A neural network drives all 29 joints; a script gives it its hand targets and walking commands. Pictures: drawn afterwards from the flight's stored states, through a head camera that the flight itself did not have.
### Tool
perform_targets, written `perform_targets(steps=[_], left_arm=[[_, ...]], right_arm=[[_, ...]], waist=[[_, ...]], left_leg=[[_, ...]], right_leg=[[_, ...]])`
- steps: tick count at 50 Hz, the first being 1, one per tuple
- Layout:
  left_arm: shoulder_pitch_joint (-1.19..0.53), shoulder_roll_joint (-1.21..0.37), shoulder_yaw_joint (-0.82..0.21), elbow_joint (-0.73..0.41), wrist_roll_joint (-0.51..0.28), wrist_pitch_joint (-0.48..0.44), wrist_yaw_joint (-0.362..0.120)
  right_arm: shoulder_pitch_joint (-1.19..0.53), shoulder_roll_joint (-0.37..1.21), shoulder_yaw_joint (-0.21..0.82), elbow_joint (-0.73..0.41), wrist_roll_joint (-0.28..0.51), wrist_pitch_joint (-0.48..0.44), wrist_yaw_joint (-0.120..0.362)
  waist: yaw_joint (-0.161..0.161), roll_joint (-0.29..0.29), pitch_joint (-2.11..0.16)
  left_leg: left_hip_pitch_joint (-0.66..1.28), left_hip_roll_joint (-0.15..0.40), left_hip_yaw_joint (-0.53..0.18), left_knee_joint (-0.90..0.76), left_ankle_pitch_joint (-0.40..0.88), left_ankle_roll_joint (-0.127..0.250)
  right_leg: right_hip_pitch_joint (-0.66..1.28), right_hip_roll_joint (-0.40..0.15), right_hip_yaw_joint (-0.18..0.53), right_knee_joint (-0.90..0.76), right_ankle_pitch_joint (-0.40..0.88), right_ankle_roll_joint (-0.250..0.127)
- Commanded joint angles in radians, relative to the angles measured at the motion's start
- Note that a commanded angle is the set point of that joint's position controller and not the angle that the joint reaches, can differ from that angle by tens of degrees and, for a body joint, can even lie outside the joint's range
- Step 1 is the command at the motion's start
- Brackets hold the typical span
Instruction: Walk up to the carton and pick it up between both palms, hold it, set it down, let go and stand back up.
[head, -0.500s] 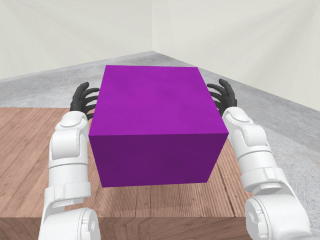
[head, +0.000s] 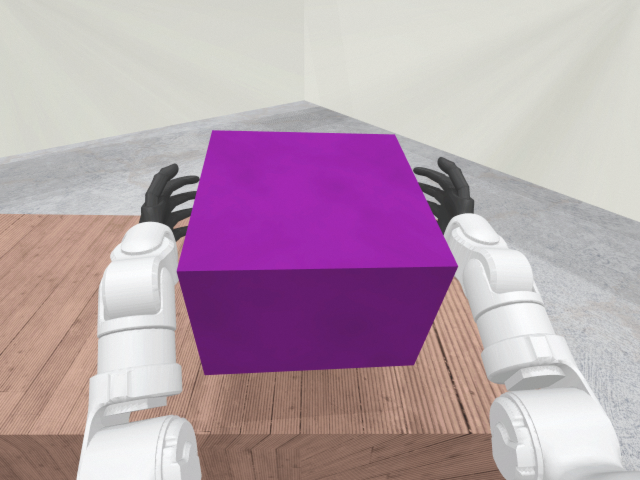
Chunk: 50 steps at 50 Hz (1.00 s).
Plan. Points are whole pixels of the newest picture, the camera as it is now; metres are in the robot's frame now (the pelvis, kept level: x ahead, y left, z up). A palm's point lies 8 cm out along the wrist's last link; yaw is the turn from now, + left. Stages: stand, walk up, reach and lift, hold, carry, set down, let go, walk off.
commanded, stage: hold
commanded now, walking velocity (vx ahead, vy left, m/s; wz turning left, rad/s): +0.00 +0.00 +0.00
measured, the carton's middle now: (309, 243) +0.39 +0.01 +0.18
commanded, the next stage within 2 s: set down in 0.22 s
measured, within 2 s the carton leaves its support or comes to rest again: neither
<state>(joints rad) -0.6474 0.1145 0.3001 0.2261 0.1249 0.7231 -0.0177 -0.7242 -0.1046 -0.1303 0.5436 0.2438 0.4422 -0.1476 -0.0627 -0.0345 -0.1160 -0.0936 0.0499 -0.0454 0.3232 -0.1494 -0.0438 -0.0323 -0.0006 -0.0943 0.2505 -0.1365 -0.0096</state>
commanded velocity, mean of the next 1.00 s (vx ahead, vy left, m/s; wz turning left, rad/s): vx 0.00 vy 0.00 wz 0.00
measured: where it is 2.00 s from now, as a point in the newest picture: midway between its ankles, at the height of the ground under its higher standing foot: outside the picture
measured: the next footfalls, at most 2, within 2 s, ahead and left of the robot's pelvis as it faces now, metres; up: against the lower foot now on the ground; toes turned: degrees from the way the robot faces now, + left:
none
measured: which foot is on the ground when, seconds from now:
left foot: down 0.00-1.00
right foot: down 0.00-1.00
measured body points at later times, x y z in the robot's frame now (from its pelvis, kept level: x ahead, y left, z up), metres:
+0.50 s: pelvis +0.00 +0.00 +0.00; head -0.07 +0.02 +0.44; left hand +0.38 +0.19 +0.24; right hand +0.38 -0.17 +0.25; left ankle +0.02 +0.14 -0.75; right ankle +0.01 -0.11 -0.75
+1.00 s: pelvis +0.02 +0.00 +0.00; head -0.02 +0.01 +0.45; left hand +0.40 +0.19 +0.20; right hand +0.41 -0.17 +0.18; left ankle +0.02 +0.14 -0.75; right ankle +0.01 -0.11 -0.75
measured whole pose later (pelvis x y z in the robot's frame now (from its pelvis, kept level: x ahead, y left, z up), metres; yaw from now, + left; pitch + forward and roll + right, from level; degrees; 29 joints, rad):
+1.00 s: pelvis +0.02 +0.00 +0.00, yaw +0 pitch -5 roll -1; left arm -0.64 0.05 0.33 0.27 0.21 0.48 -0.05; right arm -0.67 -0.11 -0.13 0.66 0.09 0.09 -0.07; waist -0.02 -0.03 -0.02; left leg -0.05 0.05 -0.04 0.30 -0.17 -0.05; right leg 0.00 0.00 -0.09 0.25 -0.17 -0.01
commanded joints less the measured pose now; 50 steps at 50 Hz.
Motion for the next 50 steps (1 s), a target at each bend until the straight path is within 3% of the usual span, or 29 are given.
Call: perform_targets(steps=[1,5,11,12,14,18,22,24,26,28,29,31,34,37,38,39,40,41,42,45,50], left_arm=[[-0.578,-0.577,-0.441,-0.171,-0.056,-0.042,-0.173],[-0.595,-0.58,-0.452,-0.187,-0.064,-0.049,-0.171],[-0.581,-0.588,-0.436,-0.136,-0.05,-0.043,-0.175],[-0.696,-0.523,-0.454,-0.119,-0.069,-0.056,-0.188],[-0.714,-0.522,-0.426,-0.077,-0.065,-0.068,-0.195],[-0.769,-0.548,-0.389,-0.093,-0.053,-0.143,-0.189],[-0.689,-0.521,-0.287,0.0,0.041,-0.204,-0.199],[-0.582,-0.509,-0.215,0.066,0.105,-0.209,-0.209],[-0.537,-0.504,-0.217,0.062,0.119,-0.213,-0.217],[-0.522,-0.5,-0.246,0.048,0.118,-0.218,-0.217],[-0.522,-0.502,-0.264,0.034,0.106,-0.224,-0.212],[-0.528,-0.52,-0.318,-0.035,0.079,-0.24,-0.194],[-0.496,-0.529,-0.343,-0.041,0.068,-0.26,-0.175],[-0.48,-0.54,-0.386,-0.074,0.048,-0.277,-0.156],[-0.475,-0.534,-0.377,-0.07,0.047,-0.277,-0.15],[-0.478,-0.525,-0.385,-0.085,0.048,-0.284,-0.143],[-0.445,-0.533,-0.373,-0.065,0.054,-0.28,-0.139],[-0.465,-0.541,-0.413,-0.096,0.038,-0.285,-0.13],[-0.443,-0.542,-0.397,-0.083,0.044,-0.285,-0.126],[-0.401,-0.53,-0.395,-0.067,0.05,-0.28,-0.127],[-0.393,-0.53,-0.381,-0.065,0.054,-0.276,-0.117]], right_arm=[[-0.747,0.465,0.393,-0.286,0.099,-0.025,0.126],[-0.749,0.469,0.403,-0.291,0.098,-0.027,0.122],[-0.773,0.471,0.392,-0.281,0.081,-0.029,0.128],[-0.749,0.496,0.392,-0.222,0.061,-0.038,0.124],[-0.778,0.497,0.367,-0.232,0.05,-0.054,0.124],[-0.864,0.512,0.332,-0.24,-0.005,-0.144,0.15],[-0.763,0.49,0.226,-0.093,-0.127,-0.239,0.187],[-0.696,0.474,0.196,-0.014,-0.161,-0.265,0.209],[-0.657,0.44,0.165,0.018,-0.173,-0.298,0.219],[-0.646,0.426,0.167,0.033,-0.174,-0.325,0.218],[-0.671,0.426,0.185,0.003,-0.16,-0.346,0.217],[-0.678,0.419,0.217,-0.045,-0.15,-0.38,0.215],[-0.691,0.416,0.253,-0.09,-0.148,-0.414,0.207],[-0.673,0.398,0.255,-0.098,-0.146,-0.438,0.208],[-0.673,0.399,0.281,-0.113,-0.132,-0.44,0.206],[-0.675,0.396,0.277,-0.105,-0.138,-0.447,0.207],[-0.678,0.385,0.286,-0.111,-0.134,-0.449,0.211],[-0.68,0.381,0.289,-0.119,-0.133,-0.457,0.21],[-0.668,0.379,0.3,-0.115,-0.126,-0.454,0.212],[-0.638,0.366,0.303,-0.092,-0.133,-0.451,0.206],[-0.624,0.332,0.292,-0.079,-0.134,-0.449,0.219]], waist=[[-0.016,0.116,-0.261],[-0.022,0.096,-0.273],[-0.004,0.091,-0.24],[-0.007,0.072,-0.247],[-0.002,0.06,-0.235],[0.018,0.097,-0.294],[0.018,0.109,-0.202],[0.048,0.086,-0.139],[0.048,0.087,-0.114],[0.04,0.08,-0.1],[0.052,0.077,-0.123],[0.046,0.083,-0.185],[0.051,0.063,-0.248],[0.037,0.074,-0.281],[0.06,0.07,-0.275],[0.054,0.067,-0.292],[0.071,0.062,-0.278],[0.054,0.07,-0.279],[0.072,0.077,-0.28],[0.064,0.04,-0.245],[0.071,0.057,-0.227]], left_leg=[[0.069,-0.118,0.036,-0.036,0.185,-0.014],[0.084,-0.117,0.038,-0.035,0.18,-0.011],[0.05,-0.116,0.041,-0.056,0.136,-0.002],[0.056,-0.114,0.039,-0.053,0.151,0.029],[0.057,-0.115,0.045,-0.064,0.114,0.038],[0.094,-0.111,0.058,-0.059,0.161,0.024],[0.092,-0.106,0.073,-0.087,0.112,0.019],[0.074,-0.099,0.086,-0.107,0.101,0.019],[0.067,-0.098,0.088,-0.118,0.102,0.021],[0.083,-0.097,0.093,-0.105,0.153,0.012],[0.082,-0.099,0.099,-0.091,0.178,0.011],[0.123,-0.098,0.098,-0.064,0.269,0.0],[0.167,-0.097,0.101,-0.035,0.342,-0.003],[0.191,-0.094,0.093,-0.021,0.358,-0.008],[0.178,-0.096,0.096,-0.018,0.365,-0.003],[0.19,-0.094,0.092,-0.01,0.37,-0.004],[0.187,-0.091,0.093,-0.017,0.372,-0.003],[0.198,-0.089,0.092,-0.01,0.38,-0.008],[0.203,-0.089,0.092,-0.006,0.396,-0.006],[0.197,-0.09,0.096,-0.006,0.406,0.001],[0.201,-0.081,0.093,-0.011,0.41,-0.008]], right_leg=[[0.089,0.052,0.044,-0.011,0.145,0.047],[0.088,0.051,0.047,-0.013,0.128,0.049],[0.07,0.046,0.05,-0.02,0.092,0.047],[0.099,0.06,0.039,-0.024,0.082,0.053],[0.091,0.054,0.043,-0.036,0.038,0.058],[0.09,0.055,0.03,-0.024,0.044,0.051],[0.088,0.042,0.011,-0.039,-0.037,0.055],[0.1,0.043,-0.001,-0.043,-0.057,0.058],[0.117,0.041,-0.009,-0.047,-0.054,0.057],[0.121,0.044,-0.018,-0.041,-0.013,0.059],[0.122,0.042,-0.023,-0.031,0.012,0.059],[0.132,0.053,-0.033,-0.021,0.079,0.055],[0.131,0.056,-0.032,-0.02,0.137,0.051],[0.115,0.064,-0.042,-0.017,0.142,0.045],[0.116,0.059,-0.035,-0.016,0.147,0.046],[0.111,0.062,-0.038,-0.011,0.154,0.044],[0.104,0.064,-0.038,-0.017,0.139,0.038],[0.095,0.063,-0.042,-0.012,0.145,0.038],[0.091,0.063,-0.037,-0.015,0.152,0.036],[0.102,0.06,-0.034,-0.016,0.19,0.04],[0.078,0.063,-0.036,-0.016,0.167,0.034]])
